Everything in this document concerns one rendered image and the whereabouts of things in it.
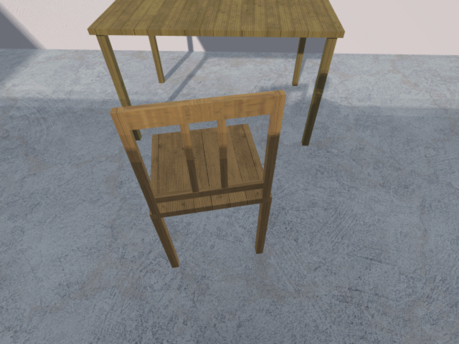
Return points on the table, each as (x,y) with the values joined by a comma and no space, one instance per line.
(221,18)

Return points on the chair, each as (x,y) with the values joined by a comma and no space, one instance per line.
(206,169)

